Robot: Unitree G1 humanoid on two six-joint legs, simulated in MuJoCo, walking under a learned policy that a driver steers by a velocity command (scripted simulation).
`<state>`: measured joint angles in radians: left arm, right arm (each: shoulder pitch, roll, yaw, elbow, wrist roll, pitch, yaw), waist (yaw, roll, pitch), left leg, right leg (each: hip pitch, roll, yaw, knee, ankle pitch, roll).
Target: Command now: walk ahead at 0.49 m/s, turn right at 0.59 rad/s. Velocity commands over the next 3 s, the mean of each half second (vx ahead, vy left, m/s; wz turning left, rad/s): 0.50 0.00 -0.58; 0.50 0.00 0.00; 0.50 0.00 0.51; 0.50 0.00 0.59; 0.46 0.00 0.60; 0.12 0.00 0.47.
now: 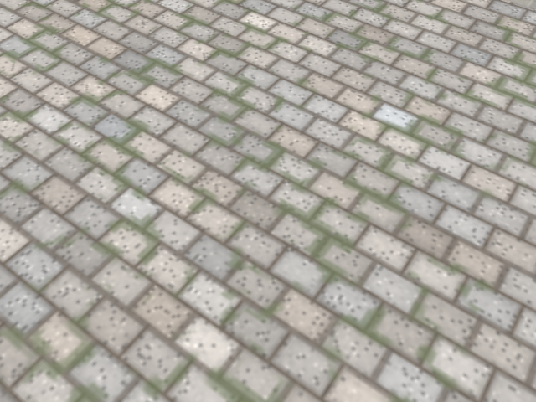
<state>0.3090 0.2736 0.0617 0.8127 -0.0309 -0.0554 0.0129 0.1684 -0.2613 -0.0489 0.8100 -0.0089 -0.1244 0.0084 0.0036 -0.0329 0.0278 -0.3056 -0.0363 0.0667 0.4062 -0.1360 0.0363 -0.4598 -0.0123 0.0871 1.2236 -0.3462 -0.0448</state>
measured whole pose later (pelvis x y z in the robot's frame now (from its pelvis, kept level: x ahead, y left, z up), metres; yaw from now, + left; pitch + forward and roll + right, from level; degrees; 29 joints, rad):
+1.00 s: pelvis +0.56 -0.13 -0.02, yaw -14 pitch +3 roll +0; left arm 0.35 0.29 0.05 0.79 0.01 -0.07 0.01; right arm 0.10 -0.28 -0.04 0.71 0.02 -0.09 0.06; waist 0.03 0.00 0.02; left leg -0.51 -0.06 0.04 0.60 -0.14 0.09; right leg -0.15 0.03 0.02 0.94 -0.46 -0.02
